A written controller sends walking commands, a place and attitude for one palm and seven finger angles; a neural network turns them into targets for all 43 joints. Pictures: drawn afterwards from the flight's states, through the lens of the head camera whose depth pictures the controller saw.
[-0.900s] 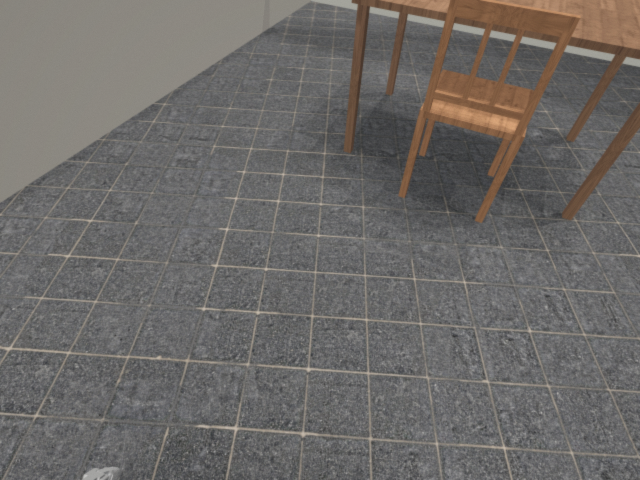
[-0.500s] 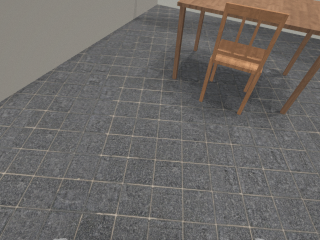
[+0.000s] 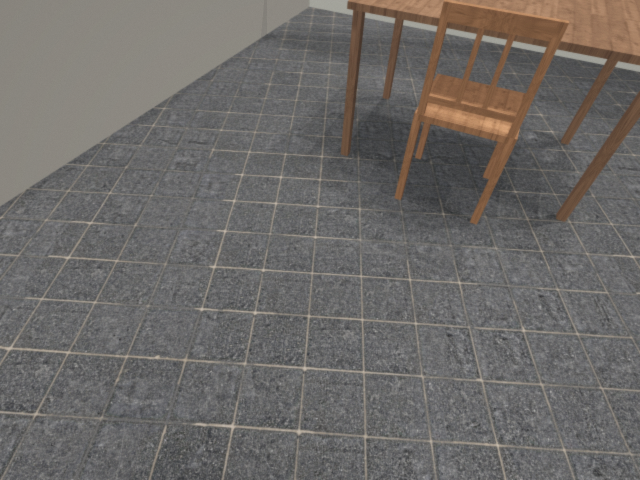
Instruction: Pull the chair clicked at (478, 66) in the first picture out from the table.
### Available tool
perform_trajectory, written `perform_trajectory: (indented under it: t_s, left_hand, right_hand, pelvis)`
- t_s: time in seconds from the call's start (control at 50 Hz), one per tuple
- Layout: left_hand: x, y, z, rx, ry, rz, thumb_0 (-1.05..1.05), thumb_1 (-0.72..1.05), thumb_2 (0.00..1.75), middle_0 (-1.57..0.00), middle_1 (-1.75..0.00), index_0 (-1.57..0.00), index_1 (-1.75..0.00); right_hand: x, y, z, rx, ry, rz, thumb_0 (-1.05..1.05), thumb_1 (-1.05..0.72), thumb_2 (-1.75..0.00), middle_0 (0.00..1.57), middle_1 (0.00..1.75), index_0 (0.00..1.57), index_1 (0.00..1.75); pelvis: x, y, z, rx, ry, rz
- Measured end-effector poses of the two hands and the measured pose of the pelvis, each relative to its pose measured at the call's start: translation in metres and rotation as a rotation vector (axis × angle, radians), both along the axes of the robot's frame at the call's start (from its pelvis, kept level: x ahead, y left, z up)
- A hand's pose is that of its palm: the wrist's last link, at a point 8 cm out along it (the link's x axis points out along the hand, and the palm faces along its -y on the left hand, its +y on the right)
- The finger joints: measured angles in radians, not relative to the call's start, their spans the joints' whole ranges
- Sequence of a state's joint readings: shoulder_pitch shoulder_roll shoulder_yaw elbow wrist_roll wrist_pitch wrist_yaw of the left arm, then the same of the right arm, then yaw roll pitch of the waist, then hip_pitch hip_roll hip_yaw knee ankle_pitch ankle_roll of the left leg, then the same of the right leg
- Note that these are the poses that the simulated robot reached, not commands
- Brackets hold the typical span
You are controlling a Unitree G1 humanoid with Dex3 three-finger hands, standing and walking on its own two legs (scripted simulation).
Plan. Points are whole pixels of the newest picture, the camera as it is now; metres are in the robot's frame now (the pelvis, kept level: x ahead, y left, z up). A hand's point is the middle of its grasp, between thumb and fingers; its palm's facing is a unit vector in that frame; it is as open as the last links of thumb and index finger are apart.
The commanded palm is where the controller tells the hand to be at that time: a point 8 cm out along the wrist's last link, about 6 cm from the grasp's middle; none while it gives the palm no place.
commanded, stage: look at it before walking up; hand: left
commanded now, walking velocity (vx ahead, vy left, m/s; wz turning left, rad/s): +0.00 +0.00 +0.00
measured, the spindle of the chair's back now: (469, 67) +1.45 -0.45 -0.10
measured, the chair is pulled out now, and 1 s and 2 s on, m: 0.00 0.00 0.00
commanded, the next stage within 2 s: walk to a spot facing it in 0.54 s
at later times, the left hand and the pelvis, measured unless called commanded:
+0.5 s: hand out of the picture +0.07 +0.24 -0.16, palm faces -0.02 -0.94 -0.33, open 7.4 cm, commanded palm none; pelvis +0.00 +0.00 +0.00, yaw +0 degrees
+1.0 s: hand out of the picture +0.08 +0.17 -0.19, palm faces -0.13 -0.97 -0.22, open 7.4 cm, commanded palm none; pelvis +0.05 -0.03 -0.02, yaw -10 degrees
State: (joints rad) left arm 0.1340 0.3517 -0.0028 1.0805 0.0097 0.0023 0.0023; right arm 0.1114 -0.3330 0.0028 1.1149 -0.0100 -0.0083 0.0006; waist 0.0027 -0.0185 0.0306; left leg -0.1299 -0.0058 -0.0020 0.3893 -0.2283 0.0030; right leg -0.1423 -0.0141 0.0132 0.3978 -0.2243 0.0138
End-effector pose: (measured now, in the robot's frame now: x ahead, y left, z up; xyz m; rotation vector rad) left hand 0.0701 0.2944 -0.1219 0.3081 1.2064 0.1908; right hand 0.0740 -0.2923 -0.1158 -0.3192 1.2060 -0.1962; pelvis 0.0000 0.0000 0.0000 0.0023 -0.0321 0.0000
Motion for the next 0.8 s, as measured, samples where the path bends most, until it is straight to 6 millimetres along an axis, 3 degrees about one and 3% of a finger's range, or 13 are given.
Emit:
perform_trajectory:
  t_s: [0.22,0.66,0.8]
  left_hand:
    - [0.004,-0.005,0.001,-0.007,-0.015,-0.008,0.0,0.91,0.9,-0.2,-0.3,-0.2,-0.3]
    - [-0.007,-0.006,0.0,-0.002,0.018,0.006,0.0,0.91,0.9,-0.2,-0.3,-0.2,-0.3]
    - [-0.015,-0.019,-0.011,-0.035,0.07,0.002,0.0,0.91,0.9,-0.2,-0.3,-0.2,-0.3]
  right_hand:
    - [0.002,-0.001,0.001,0.003,-0.014,0.001,0.0,-0.9,-0.9,0.2,0.3,0.2,0.3]
    - [0.002,-0.006,0.001,-0.001,0.001,0.005,0.0,-0.91,-0.9,0.2,0.3,0.2,0.3]
    - [-0.005,0.006,-0.009,0.03,0.003,-0.032,0.0,-0.91,-0.9,0.2,0.3,0.2,0.3]
  pelvis:
    - [-0.002,-0.002,0.001,0.0,0.0,-0.001]
    - [0.0,-0.006,0.002,0.0,0.002,0.001]
    - [0.008,-0.006,-0.004,-0.002,0.01,-0.048]
